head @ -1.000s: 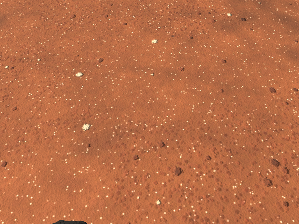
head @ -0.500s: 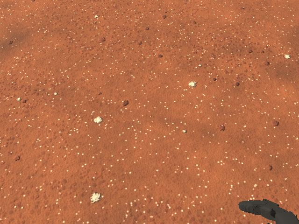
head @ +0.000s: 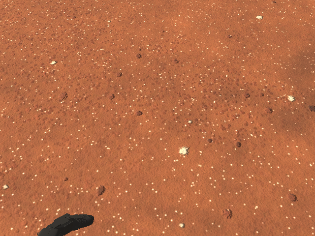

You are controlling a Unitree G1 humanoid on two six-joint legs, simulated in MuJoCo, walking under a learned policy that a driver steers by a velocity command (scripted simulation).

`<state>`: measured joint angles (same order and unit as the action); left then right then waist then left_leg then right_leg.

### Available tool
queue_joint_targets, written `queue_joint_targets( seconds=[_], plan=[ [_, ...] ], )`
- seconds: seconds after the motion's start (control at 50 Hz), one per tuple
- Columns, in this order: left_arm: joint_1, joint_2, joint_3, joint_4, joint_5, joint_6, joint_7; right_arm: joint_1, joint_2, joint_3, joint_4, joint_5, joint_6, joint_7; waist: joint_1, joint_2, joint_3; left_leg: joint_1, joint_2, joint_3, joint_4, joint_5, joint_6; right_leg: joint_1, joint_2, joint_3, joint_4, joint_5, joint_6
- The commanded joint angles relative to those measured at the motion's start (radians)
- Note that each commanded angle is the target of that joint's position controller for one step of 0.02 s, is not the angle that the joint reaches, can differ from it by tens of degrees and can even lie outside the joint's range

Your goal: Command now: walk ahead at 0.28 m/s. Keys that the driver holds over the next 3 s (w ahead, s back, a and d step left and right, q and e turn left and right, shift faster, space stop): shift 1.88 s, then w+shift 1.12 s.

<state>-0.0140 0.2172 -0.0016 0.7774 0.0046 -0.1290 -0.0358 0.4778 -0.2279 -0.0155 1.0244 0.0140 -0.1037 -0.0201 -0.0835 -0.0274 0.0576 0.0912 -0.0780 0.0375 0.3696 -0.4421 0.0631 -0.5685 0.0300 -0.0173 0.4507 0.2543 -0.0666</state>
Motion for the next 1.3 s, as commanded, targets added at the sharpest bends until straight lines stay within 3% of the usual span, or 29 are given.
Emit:
queue_joint_targets(
  seconds=[0.02, 0.04, 0.06, 0.08, 0.1, 0.12, 0.14, 0.18, 0.22, 0.26, 0.28, 0.34, 0.38, 0.4, 0.44, 0.48, 0.56, 0.64, 0.76, 1.3],
  plan=[
    [0.427, 0.220, 0.074, 0.088, 0.029, 0.001, 0.016, -0.143, -0.158, -0.022, -0.097, -0.017, 0.009, -0.005, 0.267, 0.050, -0.258, -0.284, 0.096, -0.017, 0.543, 0.736, -0.046, 0.659, -0.112, 0.100, 0.038, 0.483, -0.079],
    [0.403, 0.220, 0.050, 0.083, 0.069, 0.008, 0.009, 0.146, 0.010, 0.020, -0.041, -0.027, 0.017, 0.015, 0.117, -0.259, -0.450, -0.539, -0.035, -0.084, 0.989, -0.234, -0.102, 0.949, -0.419, 0.425, 0.165, 0.941, -0.313],
    [0.415, 0.142, 0.037, 0.078, 0.050, 0.014, -0.003, 0.234, -0.044, 0.015, 0.008, 0.003, 0.015, 0.031, 0.141, -0.171, -0.591, -0.590, -0.029, -0.269, 1.092, -0.249, -0.087, 0.987, -0.436, 0.572, 0.103, 0.772, -0.369],
    [0.303, 0.137, 0.038, 0.051, 0.015, 0.022, -0.003, 0.098, -0.122, -0.004, -0.030, 0.015, 0.021, 0.033, 0.140, -0.084, -0.448, -0.638, 0.026, -0.234, 1.068, -0.203, -0.090, 0.828, -0.394, 0.482, 0.042, 0.557, -0.338],
    [0.179, 0.109, 0.030, 0.033, -0.011, 0.033, 0.002, -0.029, -0.141, -0.015, -0.066, 0.008, 0.034, 0.020, 0.101, 0.034, -0.299, -0.664, 0.077, -0.165, 0.986, -0.119, -0.098, 0.632, -0.342, 0.417, -0.037, 0.262, -0.283],
    [0.151, 0.089, 0.017, 0.029, -0.004, 0.034, 0.006, -0.119, -0.157, -0.027, -0.080, -0.006, 0.050, 0.003, 0.104, 0.079, -0.200, -0.615, 0.096, -0.140, 0.931, -0.074, -0.107, 0.441, -0.305, 0.368, -0.090, 0.234, -0.247],
    [0.127, 0.103, 0.019, 0.037, 0.013, 0.037, 0.009, -0.101, -0.124, -0.026, -0.088, -0.011, 0.069, -0.004, 0.056, 0.042, -0.178, -0.550, 0.125, -0.140, 0.864, -0.030, -0.112, 0.337, -0.285, 0.337, -0.119, 0.162, -0.238],
    [0.104, 0.111, 0.022, 0.046, 0.035, 0.046, 0.008, -0.085, -0.065, -0.016, -0.084, -0.013, 0.089, -0.015, 0.025, -0.023, -0.160, -0.435, 0.132, -0.106, 0.678, -0.019, -0.114, 0.198, -0.220, 0.234, -0.155, 0.152, -0.202],
    [0.119, 0.116, 0.027, 0.059, 0.040, 0.048, 0.017, -0.112, -0.040, -0.009, -0.085, -0.013, 0.094, -0.026, 0.031, -0.059, -0.202, -0.379, 0.126, -0.088, 0.510, 0.009, -0.117, 0.199, -0.202, 0.184, -0.148, 0.191, -0.196],
    [0.139, 0.136, 0.036, 0.070, 0.028, 0.059, 0.029, -0.148, -0.062, -0.016, -0.083, -0.014, 0.107, -0.030, 0.046, -0.066, -0.246, -0.327, 0.126, -0.085, 0.415, 0.117, -0.110, 0.208, -0.209, 0.195, -0.171, -0.049, -0.185],
    [0.132, 0.144, 0.038, 0.069, 0.021, 0.067, 0.034, -0.170, -0.074, -0.021, -0.084, -0.013, 0.116, -0.030, 0.048, -0.068, -0.236, -0.306, 0.125, -0.082, 0.376, 0.157, -0.103, 0.185, -0.207, 0.206, -0.193, -0.245, -0.173],
    [0.116, 0.134, 0.036, 0.075, 0.003, 0.087, 0.046, -0.227, -0.079, -0.029, -0.086, -0.030, 0.125, -0.028, 0.041, -0.077, -0.133, -0.249, 0.103, -0.050, 0.213, 0.236, -0.065, 0.078, -0.162, 0.218, -0.231, -0.733, -0.099],
    [0.173, 0.101, 0.027, 0.100, 0.004, 0.089, 0.049, -0.234, -0.105, -0.032, -0.091, -0.048, 0.117, -0.028, 0.049, -0.031, -0.081, -0.239, 0.170, -0.114, 0.088, 0.228, -0.021, 0.058, -0.121, 0.202, -0.187, -0.830, -0.024],
    [0.218, 0.112, 0.037, 0.102, 0.000, 0.091, 0.052, -0.250, -0.176, -0.050, -0.083, -0.036, 0.114, -0.030, 0.103, 0.073, -0.047, -0.333, 0.180, -0.130, 0.071, 0.087, 0.011, 0.092, -0.056, 0.128, -0.155, -0.768, 0.006],
    [0.192, 0.104, 0.040, 0.107, 0.006, 0.097, 0.063, -0.262, -0.100, -0.036, -0.064, -0.034, 0.093, -0.024, 0.101, 0.130, -0.032, -0.503, 0.168, -0.145, -0.023, -0.073, -0.001, 0.265, -0.030, 0.070, -0.062, -0.611, 0.028],
    [0.217, 0.091, 0.041, 0.127, 0.011, 0.104, 0.067, -0.296, -0.085, -0.032, -0.063, -0.031, 0.074, -0.020, 0.119, 0.153, -0.038, -0.525, 0.161, -0.142, -0.036, -0.021, -0.024, 0.332, -0.032, 0.056, -0.026, -0.521, 0.022],
    [0.217, 0.090, 0.044, 0.152, 0.007, 0.102, 0.062, -0.254, -0.095, -0.033, -0.040, -0.019, 0.058, -0.020, 0.100, 0.073, -0.059, -0.441, 0.146, -0.119, 0.017, 0.142, -0.027, 0.326, -0.044, 0.062, -0.018, -0.440, 0.008],
    [0.210, 0.090, 0.046, 0.170, 0.001, 0.103, 0.061, -0.221, -0.092, -0.031, -0.022, -0.016, 0.057, -0.020, 0.086, 0.047, -0.091, -0.394, 0.139, -0.107, 0.052, 0.268, -0.019, 0.358, -0.047, 0.061, 0.008, -0.326, 0.012],
    [0.215, 0.088, 0.049, 0.200, -0.004, 0.116, 0.069, -0.201, -0.077, -0.027, -0.004, -0.014, 0.066, -0.018, 0.082, 0.032, -0.086, -0.371, 0.125, -0.090, 0.069, 0.343, -0.018, 0.380, -0.052, 0.065, 0.026, -0.264, 0.013],
    [0.206, 0.065, 0.054, 0.300, -0.006, 0.132, 0.082, -0.173, -0.040, -0.022, 0.045, -0.017, 0.078, -0.019, 0.085, 0.031, -0.021, -0.360, 0.102, -0.070, 0.017, 0.243, -0.024, 0.387, -0.054, 0.065, -0.008, -0.348, 0.035]
  ],
)
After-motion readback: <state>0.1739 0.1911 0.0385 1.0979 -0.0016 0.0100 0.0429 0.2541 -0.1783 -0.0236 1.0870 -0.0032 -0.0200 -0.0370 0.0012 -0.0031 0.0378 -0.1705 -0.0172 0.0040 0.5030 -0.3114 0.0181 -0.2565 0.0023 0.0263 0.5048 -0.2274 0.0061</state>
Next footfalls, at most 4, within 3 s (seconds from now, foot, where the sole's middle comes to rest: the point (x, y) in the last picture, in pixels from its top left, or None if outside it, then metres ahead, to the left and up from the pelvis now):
0.38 left None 0.20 0.15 -0.76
2.22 right None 0.33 -0.13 -0.76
2.68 left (142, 165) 0.78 0.03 -0.76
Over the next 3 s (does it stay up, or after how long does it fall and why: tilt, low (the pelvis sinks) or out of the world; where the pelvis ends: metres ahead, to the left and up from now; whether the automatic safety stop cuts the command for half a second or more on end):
stays up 0.87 -0.03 0.01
